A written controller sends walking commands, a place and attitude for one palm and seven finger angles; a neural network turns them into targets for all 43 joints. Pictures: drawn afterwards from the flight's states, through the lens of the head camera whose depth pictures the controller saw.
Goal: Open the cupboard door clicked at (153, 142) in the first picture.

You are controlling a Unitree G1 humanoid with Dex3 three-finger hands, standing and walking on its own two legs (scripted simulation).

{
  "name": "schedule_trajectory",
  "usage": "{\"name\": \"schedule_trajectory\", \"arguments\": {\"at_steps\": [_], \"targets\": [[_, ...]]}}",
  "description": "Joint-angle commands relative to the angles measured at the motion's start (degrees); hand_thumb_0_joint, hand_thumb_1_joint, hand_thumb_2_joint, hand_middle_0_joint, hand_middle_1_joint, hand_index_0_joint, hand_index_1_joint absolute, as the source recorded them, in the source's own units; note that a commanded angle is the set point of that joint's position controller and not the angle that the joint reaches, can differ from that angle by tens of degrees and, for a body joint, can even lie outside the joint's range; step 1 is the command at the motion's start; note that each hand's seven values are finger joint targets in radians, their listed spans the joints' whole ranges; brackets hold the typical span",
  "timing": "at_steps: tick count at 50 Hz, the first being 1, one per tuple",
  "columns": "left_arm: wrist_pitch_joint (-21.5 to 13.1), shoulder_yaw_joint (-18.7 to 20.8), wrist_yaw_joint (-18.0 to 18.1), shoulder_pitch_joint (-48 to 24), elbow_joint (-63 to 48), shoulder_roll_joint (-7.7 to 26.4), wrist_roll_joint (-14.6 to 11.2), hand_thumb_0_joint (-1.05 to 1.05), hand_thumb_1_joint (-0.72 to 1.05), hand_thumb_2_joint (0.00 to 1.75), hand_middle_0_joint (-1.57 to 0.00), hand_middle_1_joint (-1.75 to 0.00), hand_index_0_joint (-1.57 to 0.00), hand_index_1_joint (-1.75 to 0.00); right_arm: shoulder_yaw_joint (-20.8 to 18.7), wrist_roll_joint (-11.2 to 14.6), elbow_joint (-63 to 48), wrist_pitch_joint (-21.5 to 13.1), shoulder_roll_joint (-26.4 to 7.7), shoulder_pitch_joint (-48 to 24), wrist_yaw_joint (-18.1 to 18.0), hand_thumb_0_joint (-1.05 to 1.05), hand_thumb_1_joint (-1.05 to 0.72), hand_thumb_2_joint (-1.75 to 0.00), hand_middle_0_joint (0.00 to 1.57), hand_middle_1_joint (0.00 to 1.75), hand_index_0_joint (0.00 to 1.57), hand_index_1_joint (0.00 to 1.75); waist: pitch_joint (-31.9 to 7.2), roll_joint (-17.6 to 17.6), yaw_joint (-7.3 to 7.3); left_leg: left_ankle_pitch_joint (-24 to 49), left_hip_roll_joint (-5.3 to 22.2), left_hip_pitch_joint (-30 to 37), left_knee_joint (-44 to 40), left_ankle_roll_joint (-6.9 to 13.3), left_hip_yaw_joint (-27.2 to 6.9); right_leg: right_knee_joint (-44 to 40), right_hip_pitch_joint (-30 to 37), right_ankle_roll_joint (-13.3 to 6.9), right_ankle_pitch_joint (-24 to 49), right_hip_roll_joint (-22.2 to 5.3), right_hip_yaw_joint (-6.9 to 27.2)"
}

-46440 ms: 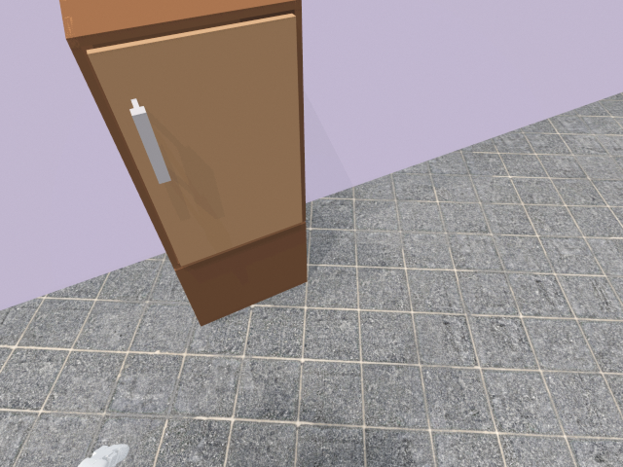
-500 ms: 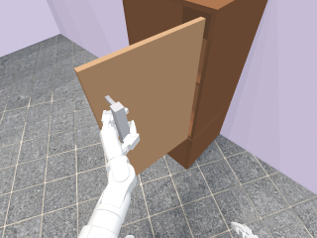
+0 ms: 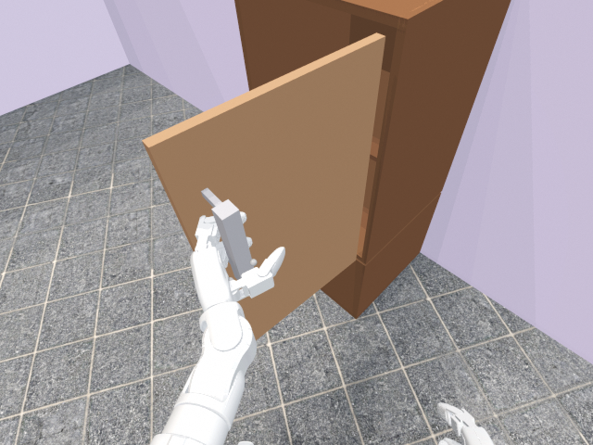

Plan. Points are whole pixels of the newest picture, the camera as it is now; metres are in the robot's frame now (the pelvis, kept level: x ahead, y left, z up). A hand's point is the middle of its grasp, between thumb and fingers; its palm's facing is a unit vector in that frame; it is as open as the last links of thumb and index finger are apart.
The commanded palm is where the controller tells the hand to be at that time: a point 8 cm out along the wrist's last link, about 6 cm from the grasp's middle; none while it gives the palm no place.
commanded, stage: open thumb and fingers to let go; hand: left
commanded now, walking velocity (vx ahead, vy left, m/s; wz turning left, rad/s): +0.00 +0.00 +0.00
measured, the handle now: (228, 238) +0.38 +0.12 +0.07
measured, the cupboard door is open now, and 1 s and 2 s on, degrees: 86 90 88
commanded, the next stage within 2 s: slide the hand sideways off the handle in 0.46 s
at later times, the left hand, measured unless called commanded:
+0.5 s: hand (253, 264) +0.34 +0.08 +0.07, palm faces +0.31 -0.95 -0.01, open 14.9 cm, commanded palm +0.30 +0.12 +0.07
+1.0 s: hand (250, 296) +0.30 +0.07 +0.07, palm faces -0.13 -0.99 +0.01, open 16.2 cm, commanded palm +0.28 +0.15 +0.07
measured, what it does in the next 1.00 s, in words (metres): stands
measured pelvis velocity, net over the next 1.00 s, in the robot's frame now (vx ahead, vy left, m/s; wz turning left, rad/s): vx -0.02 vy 0.04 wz -0.04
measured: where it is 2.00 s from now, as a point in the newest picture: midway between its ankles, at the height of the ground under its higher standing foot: outside the picture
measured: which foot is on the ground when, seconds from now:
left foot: down 0.00-1.00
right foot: down 0.00-1.00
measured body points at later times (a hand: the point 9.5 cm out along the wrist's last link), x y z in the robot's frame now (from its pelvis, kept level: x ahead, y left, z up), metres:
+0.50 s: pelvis +0.00 +0.03 -0.01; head +0.03 +0.01 +0.44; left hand +0.32 +0.13 +0.07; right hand +0.14 -0.20 -0.12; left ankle +0.04 +0.16 -0.70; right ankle -0.04 -0.06 -0.70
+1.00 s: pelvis -0.02 +0.04 +0.00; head +0.00 +0.03 +0.45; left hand +0.30 +0.13 +0.07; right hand +0.11 -0.19 -0.11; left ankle +0.04 +0.16 -0.70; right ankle -0.04 -0.06 -0.70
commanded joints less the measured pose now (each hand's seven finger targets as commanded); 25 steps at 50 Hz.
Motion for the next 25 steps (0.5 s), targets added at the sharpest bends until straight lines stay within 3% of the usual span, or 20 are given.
{"name": "schedule_trajectory", "arguments": {"at_steps": [1,4,9,16,22,24,25], "targets": [[-4.19,-2.23,0.16,-15.05,-14.46,-1.3,2.69,0.0,-0.43,0.33,-0.3,-1.21,-0.3,-1.21,-1.63,0.02,-8.17,-2.44,-4.73,-2.18,0.3,0.0,-0.9,-0.9,0.2,0.3,0.2,0.3,-13.4,-10.02,-1.61,11.39,-2.8,9.63,-0.11,3.54,0.68,-9.19,5.33,5.72,35.94,-2.69,6.55],[-4.57,-2.12,0.48,-14.92,-16.36,-0.54,3.5,0.0,-0.5,0.3,-0.3,-1.2,-0.3,-1.2,-1.8,-0.01,-8.37,-2.42,-4.7,-2.66,0.2,0.0,-0.9,-0.9,0.2,0.3,0.2,0.3,-14.19,-8.59,-1.32,11.53,-2.7,10.13,0.2,3.59,0.85,-8.93,4.67,5.29,34.11,-2.46,6.5],[-4.35,-3.06,1.04,-15.68,-16.86,-1.47,3.61,0.0,-0.5,0.3,-0.26,-0.95,-0.26,-0.95,-1.61,0.12,-8.31,-2.56,-4.44,-3.18,-0.01,0.0,-0.9,-0.9,0.2,0.3,0.2,0.3,-14.23,-6.41,-1.28,11.31,-2.55,10.74,0.51,3.56,0.9,-8.4,3.0,4.59,30.21,-1.75,5.8],[-2.06,-3.33,2.71,-15.38,-15.19,-2.8,3.96,0.0,-0.5,0.3,-0.2,-0.6,-0.2,-0.6,-1.64,-0.06,-8.59,-2.39,-4.59,-3.34,-0.02,0.0,-0.9,-0.9,0.2,0.3,0.2,0.3,-15.56,-7.04,-0.93,12.34,-2.22,11.19,0.3,3.42,0.97,-7.61,2.31,3.81,27.45,-0.69,4.28],[-0.65,-3.64,4.23,-17.6,-13.73,-3.71,4.78,0.0,-0.5,0.3,-0.15,-0.3,-0.15,-0.3,-1.33,-0.05,-8.54,-2.24,-4.42,-3.86,0.01,0.0,-0.9,-0.9,0.2,0.3,0.2,0.3,-13.29,-6.95,-1.36,10.55,-1.99,10.82,0.05,3.4,0.83,-8.07,-0.07,3.28,21.9,-0.03,3.41],[-0.52,-3.03,4.69,-18.59,-13.17,-3.4,4.6,0.0,-0.5,0.3,-0.15,-0.3,-0.15,-0.3,-1.23,-0.08,-8.41,-2.27,-4.45,-3.94,-0.12,0.0,-0.9,-0.9,0.2,0.3,0.2,0.3,-12.72,-7.66,-1.34,9.72,-1.94,10.31,-0.16,3.36,0.54,-8.2,-0.31,3.23,20.05,0.1,3.28],[-0.58,-3.36,4.87,-18.85,-13.9,-3.52,4.87,0.0,-0.5,0.3,-0.15,-0.3,-0.15,-0.3,-1.29,-0.02,-8.34,-2.27,-4.32,-4.36,-0.07,0.0,-0.9,-0.9,0.2,0.3,0.2,0.3,-13.44,-5.89,-1.2,9.84,-1.9,10.83,0.0,3.27,0.6,-7.96,-0.56,3.04,19.78,0.14,3.44]]}}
